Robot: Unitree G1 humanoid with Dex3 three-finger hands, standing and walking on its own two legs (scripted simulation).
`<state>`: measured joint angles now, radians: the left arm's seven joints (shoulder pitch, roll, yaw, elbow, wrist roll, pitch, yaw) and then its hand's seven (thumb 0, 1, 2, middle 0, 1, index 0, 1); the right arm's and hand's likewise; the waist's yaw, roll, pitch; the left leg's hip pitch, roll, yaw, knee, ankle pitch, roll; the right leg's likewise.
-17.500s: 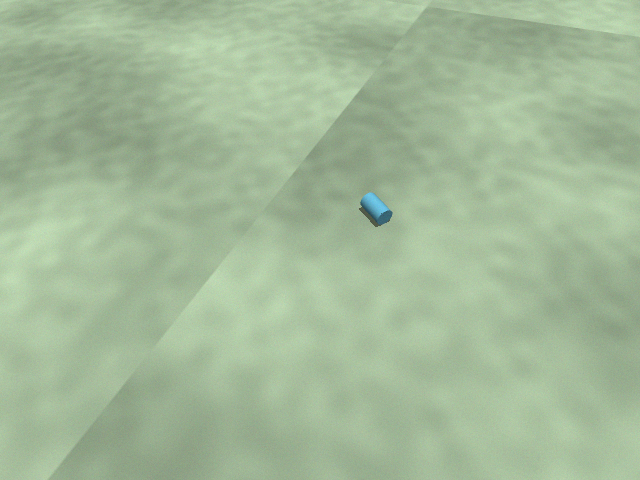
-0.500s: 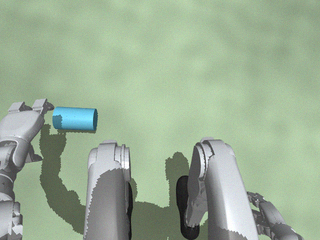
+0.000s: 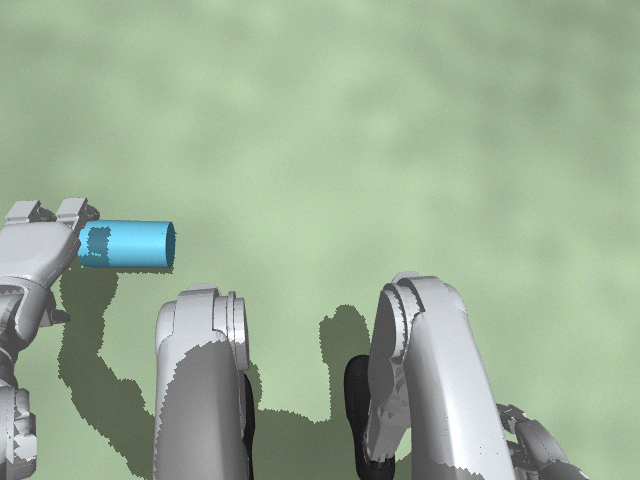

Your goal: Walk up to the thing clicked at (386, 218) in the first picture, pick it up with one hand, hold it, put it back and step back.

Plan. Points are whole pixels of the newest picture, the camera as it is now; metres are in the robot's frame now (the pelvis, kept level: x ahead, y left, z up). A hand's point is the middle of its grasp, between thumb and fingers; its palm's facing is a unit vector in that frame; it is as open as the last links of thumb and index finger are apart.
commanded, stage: rise first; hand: left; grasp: from above
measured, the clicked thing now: (129, 244) +0.42 +0.30 -0.29
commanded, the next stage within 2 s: approach in 1.88 s
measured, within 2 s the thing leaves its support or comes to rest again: neither
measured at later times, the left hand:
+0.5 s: hand (68, 267) +0.36 +0.34 -0.18, palm faces -0.47 -0.09 -0.88, open 14.0 cm
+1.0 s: hand (55, 258) +0.37 +0.35 -0.17, palm faces -0.48 -0.08 -0.87, open 14.1 cm
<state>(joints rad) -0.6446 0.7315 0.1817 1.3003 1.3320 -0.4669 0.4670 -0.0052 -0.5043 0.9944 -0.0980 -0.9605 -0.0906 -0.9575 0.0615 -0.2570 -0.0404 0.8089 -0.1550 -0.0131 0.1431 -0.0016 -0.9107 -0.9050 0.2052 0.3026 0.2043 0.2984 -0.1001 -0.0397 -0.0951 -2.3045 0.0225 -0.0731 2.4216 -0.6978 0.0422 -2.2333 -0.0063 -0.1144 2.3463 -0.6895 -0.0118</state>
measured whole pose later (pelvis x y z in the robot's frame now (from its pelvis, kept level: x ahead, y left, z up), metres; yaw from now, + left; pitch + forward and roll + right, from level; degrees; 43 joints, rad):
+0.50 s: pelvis +0.00 +0.00 -0.01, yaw +0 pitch +33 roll -7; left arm -0.70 0.74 0.19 1.38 1.37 -0.47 0.51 0.00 -0.49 0.98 -0.09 -1.03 -0.09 -1.01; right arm 0.04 -0.26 -0.03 0.83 -0.19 -0.03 0.14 0.00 -0.92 -0.91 0.20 0.30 0.20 0.30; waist -0.12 -0.04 -0.08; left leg -2.32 0.02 -0.08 2.45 -0.71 0.03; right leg -2.25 -0.01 -0.12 2.38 -0.70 -0.02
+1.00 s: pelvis +0.01 +0.00 -0.01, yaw +0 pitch +33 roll -7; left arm -0.71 0.77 0.19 1.35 1.33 -0.42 0.44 0.00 -0.54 1.02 -0.09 -1.03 -0.08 -1.03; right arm 0.06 -0.26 -0.03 0.82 -0.19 -0.02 0.14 0.00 -0.92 -0.91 0.20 0.30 0.20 0.30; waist -0.12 -0.03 -0.08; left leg -2.32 0.02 -0.08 2.45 -0.72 0.04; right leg -2.25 -0.01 -0.12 2.37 -0.71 -0.02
